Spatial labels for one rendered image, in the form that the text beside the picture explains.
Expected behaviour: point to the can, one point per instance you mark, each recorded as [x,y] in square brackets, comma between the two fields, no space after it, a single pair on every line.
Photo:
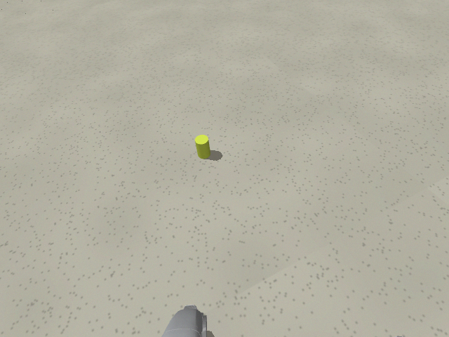
[202,146]

